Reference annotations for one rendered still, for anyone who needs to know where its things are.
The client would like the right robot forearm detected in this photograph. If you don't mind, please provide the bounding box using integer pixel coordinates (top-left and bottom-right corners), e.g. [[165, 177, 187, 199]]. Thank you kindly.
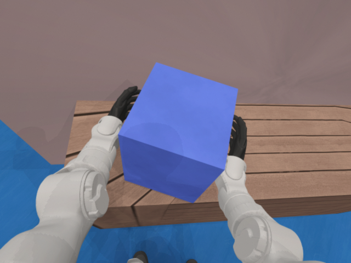
[[215, 156, 278, 239]]

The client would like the right robot upper arm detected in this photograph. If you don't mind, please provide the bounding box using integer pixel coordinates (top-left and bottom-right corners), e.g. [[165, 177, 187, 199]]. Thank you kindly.
[[233, 215, 325, 263]]

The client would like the left robot upper arm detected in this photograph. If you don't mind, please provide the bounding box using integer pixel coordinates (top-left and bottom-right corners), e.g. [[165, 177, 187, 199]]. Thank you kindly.
[[0, 169, 109, 263]]

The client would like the left robot forearm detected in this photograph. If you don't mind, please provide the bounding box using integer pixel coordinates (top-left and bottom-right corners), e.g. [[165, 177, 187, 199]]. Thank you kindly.
[[36, 116, 123, 217]]

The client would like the left robot foot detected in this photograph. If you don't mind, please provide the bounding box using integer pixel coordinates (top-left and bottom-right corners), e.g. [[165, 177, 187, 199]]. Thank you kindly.
[[133, 251, 148, 263]]

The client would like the right robot hand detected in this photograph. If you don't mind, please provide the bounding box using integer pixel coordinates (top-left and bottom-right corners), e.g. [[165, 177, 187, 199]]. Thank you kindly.
[[229, 115, 247, 160]]

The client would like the carton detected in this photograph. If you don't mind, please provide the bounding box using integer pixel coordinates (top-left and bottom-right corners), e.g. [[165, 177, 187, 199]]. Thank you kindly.
[[118, 62, 238, 203]]

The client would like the pedestal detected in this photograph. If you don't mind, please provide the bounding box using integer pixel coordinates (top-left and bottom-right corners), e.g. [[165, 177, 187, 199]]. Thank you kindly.
[[64, 100, 351, 229]]

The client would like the left robot hand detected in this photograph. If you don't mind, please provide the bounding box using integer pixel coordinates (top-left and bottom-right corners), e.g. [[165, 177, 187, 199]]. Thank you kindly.
[[108, 86, 141, 123]]

